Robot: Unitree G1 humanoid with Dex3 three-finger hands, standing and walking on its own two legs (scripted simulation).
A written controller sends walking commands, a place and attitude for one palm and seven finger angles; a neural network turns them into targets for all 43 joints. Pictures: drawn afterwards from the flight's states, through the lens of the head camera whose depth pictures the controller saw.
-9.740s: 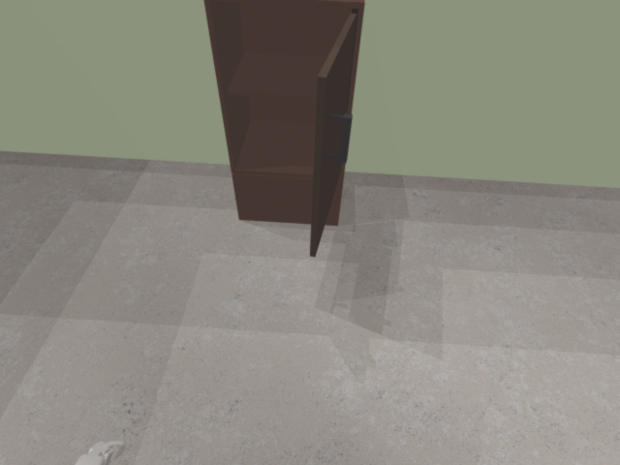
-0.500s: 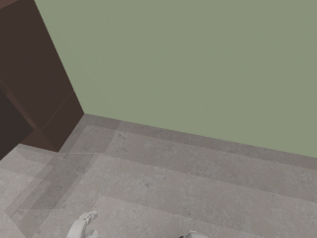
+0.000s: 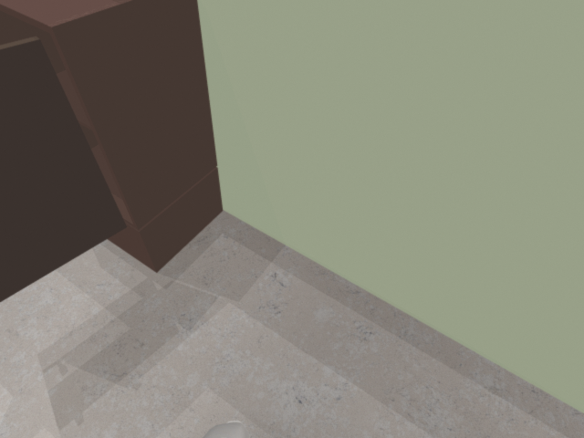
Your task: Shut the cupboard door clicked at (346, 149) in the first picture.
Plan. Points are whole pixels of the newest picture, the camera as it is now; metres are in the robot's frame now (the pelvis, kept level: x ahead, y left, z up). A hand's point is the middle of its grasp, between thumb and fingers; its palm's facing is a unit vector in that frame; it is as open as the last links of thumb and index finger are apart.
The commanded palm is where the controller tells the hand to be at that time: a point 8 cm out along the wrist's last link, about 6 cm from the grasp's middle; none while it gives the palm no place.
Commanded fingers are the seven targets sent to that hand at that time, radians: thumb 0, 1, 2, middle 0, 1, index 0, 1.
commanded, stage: turn to face it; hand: left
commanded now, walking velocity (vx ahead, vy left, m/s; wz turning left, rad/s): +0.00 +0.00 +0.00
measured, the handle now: out of the picture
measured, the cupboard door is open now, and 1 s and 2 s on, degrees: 80 80 80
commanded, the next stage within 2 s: take the last steps up to it in 1.54 s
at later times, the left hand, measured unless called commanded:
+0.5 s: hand (171, 382) +0.21 +0.21 -0.13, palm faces +0.21 -0.94 -0.26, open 7.4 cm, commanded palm none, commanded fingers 0.00 0.90 0.90 -0.20 -0.30 -0.20 -0.30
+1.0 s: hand out of the picture +0.00 +0.20 -0.18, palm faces +0.55 -0.80 -0.25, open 7.4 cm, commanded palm none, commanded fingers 0.00 0.90 0.90 -0.20 -0.30 -0.20 -0.30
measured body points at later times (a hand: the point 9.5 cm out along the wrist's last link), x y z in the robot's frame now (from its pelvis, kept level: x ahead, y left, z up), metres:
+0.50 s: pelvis +0.10 -0.01 +0.01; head +0.12 -0.02 +0.46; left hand +0.19 +0.26 -0.11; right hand +0.17 -0.25 -0.14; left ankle +0.10 +0.10 -0.72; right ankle +0.15 -0.13 -0.71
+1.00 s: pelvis +0.09 +0.01 +0.00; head +0.11 +0.05 +0.44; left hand -0.03 +0.25 -0.16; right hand +0.33 -0.16 -0.12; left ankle +0.03 +0.09 -0.73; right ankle +0.15 -0.13 -0.71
